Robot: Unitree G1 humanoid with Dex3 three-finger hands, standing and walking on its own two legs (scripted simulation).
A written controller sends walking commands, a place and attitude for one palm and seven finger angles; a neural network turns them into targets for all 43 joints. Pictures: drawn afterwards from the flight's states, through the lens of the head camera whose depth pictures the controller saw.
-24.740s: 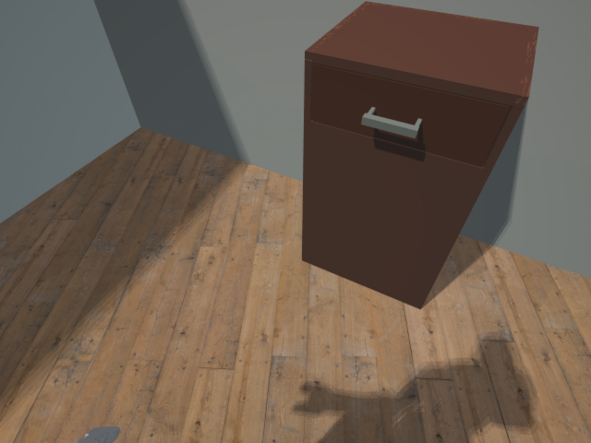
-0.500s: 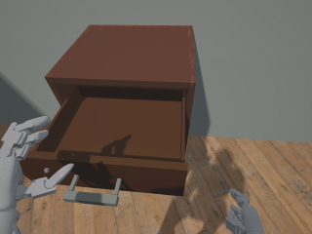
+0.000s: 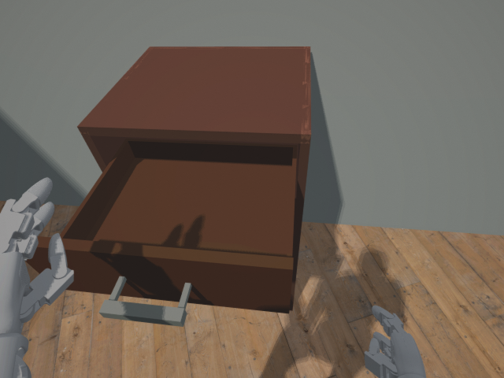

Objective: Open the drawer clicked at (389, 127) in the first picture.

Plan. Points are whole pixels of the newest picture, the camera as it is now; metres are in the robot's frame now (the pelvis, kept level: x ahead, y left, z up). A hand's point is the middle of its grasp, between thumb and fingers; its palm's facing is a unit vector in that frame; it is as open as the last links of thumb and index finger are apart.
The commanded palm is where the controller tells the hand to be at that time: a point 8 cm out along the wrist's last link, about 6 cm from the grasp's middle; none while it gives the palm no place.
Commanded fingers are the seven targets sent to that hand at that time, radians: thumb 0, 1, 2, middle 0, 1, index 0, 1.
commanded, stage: step back with the hand held close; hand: left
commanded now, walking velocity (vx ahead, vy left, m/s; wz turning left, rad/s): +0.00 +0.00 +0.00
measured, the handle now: (148, 299) +0.23 +0.21 +0.00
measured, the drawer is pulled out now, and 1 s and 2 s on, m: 0.29 0.29 0.29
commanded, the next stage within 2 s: stop stepping back and stand still in 1.36 s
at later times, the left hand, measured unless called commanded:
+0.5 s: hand (29, 311) +0.14 +0.26 +0.17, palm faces +0.31 -0.79 -0.53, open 7.4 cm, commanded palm +0.07 +0.30 +0.19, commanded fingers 0.00 0.90 0.90 -0.20 -0.30 -0.20 -0.30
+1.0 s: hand out of the picture +0.09 +0.26 +0.18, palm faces +0.38 -0.78 -0.49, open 7.4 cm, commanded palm +0.02 +0.30 +0.19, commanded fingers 0.00 0.90 0.90 -0.20 -0.30 -0.20 -0.30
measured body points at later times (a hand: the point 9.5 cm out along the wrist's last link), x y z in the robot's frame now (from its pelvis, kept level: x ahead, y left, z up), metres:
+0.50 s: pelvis -0.05 +0.02 -0.01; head -0.01 +0.02 +0.44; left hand +0.12 +0.30 +0.19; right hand +0.13 -0.22 -0.09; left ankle -0.03 +0.13 -0.74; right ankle -0.03 -0.09 -0.74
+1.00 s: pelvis -0.11 +0.02 -0.01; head -0.08 +0.04 +0.44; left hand +0.06 +0.30 +0.21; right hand +0.06 -0.20 -0.09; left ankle -0.03 +0.13 -0.74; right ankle -0.17 -0.11 -0.72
